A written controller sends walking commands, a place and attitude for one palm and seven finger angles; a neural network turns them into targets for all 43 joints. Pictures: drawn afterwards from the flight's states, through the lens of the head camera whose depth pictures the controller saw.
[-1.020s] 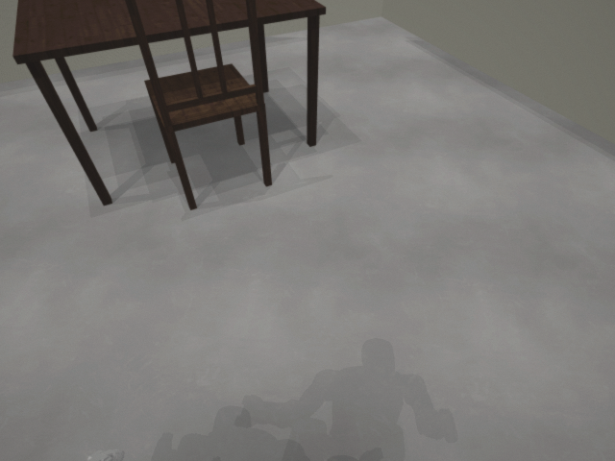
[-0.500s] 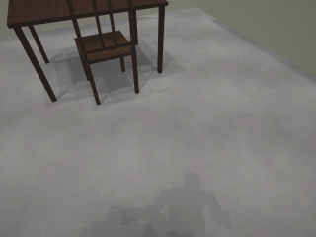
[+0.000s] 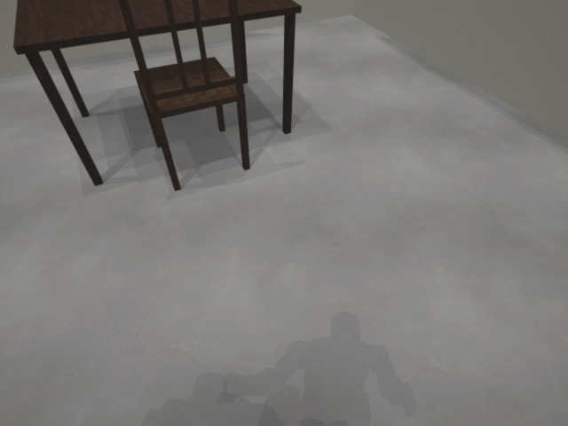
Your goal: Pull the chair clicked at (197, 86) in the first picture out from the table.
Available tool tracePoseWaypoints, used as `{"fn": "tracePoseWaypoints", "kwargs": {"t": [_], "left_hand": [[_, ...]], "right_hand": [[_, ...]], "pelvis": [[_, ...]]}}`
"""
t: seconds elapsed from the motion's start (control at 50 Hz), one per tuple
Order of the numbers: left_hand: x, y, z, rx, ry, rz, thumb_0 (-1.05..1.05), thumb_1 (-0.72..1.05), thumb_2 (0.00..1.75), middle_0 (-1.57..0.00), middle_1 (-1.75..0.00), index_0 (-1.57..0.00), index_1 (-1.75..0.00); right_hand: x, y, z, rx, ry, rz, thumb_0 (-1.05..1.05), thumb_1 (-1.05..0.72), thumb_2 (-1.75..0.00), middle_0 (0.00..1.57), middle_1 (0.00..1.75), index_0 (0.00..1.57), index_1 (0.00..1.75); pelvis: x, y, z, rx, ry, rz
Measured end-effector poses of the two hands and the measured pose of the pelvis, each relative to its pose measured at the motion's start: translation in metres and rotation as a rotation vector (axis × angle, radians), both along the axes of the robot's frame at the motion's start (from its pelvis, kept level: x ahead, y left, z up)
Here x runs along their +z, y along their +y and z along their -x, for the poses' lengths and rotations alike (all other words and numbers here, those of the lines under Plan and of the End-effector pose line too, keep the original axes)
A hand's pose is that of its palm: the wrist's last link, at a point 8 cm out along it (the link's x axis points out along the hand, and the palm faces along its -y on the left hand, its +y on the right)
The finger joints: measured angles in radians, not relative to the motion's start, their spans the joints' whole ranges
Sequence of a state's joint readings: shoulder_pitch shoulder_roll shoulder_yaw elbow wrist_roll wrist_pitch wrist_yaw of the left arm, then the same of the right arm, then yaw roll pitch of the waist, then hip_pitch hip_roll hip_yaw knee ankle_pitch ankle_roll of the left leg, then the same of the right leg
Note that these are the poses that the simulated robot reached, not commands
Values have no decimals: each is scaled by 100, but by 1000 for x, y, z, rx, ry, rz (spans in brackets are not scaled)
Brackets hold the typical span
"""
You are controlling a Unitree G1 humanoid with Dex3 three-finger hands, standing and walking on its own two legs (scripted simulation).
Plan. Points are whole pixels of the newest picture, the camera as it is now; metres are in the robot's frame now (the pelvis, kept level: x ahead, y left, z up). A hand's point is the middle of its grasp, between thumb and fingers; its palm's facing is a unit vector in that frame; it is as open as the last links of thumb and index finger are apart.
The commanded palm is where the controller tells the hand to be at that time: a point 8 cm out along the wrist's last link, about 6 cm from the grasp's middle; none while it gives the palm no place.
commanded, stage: look at it before walking up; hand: left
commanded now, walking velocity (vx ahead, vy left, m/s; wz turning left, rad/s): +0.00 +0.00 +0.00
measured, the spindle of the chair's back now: (175, 42) +1.39 +0.50 -0.06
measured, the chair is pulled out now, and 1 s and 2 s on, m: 0.00 0.00 0.00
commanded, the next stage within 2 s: walk to a spot facing it in 0.42 s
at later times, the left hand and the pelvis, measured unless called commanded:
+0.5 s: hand out of the picture +0.07 +0.25 -0.16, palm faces -0.03 -0.95 -0.32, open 7.3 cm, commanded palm none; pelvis +0.00 +0.00 +0.00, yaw +0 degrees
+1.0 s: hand out of the picture +0.08 +0.20 -0.19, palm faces -0.04 -0.99 -0.12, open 7.3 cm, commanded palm none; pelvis +0.11 +0.03 -0.01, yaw -3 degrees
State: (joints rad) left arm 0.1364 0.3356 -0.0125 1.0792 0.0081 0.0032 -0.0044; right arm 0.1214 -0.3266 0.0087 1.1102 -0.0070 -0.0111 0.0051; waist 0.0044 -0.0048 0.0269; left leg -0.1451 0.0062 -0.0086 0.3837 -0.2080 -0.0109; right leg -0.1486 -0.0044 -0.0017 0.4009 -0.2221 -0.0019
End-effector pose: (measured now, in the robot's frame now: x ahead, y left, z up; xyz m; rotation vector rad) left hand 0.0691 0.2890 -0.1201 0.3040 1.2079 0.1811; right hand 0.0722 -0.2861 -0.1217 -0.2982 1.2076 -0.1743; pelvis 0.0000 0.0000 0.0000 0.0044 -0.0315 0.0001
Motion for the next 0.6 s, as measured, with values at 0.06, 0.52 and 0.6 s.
{"fn": "tracePoseWaypoints", "kwargs": {"t": [0.06, 0.52, 0.6], "left_hand": [[-1, 0, 0, -1, 1, 2, 1, 91, 90, -20, -30, -21, -30], [-3, 3, 4, 4, 29, 4, 1, 91, 90, -20, -30, -21, -30], [-4, 1, 5, 11, 31, 4, 1, 91, 90, -20, -30, -21, -30]], "right_hand": [[0, 0, -1, 1, -1, 0, 0, -90, -90, 20, 30, 20, 30], [2, 1, -2, -4, 10, 9, 0, -90, -90, 20, 30, 20, 30], [0, 5, -2, -5, 14, 3, 0, -90, -90, 20, 30, 20, 30]], "pelvis": [[0, 0, 0, 0, 1, 0], [1, 3, -4, -4, 1, 1], [0, 3, -7, -6, 2, 1]]}}
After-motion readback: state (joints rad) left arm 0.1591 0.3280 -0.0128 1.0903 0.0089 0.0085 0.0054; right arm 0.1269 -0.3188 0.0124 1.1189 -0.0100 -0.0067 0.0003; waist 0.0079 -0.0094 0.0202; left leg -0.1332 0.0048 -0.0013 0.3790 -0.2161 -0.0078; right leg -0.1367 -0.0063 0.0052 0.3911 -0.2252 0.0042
